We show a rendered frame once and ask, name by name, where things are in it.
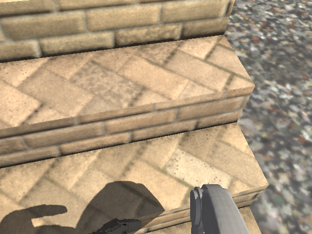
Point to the right robot thigh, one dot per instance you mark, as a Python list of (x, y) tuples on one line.
[(213, 207)]

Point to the robot left hand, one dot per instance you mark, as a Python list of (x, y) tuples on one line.
[(120, 226)]

